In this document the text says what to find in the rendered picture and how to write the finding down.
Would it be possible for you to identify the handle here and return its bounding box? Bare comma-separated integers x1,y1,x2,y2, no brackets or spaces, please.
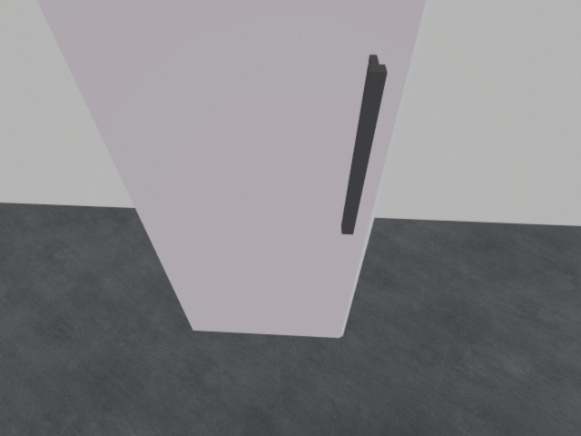
341,54,387,234

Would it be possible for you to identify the fridge door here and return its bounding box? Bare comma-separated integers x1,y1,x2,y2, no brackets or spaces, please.
37,0,426,338

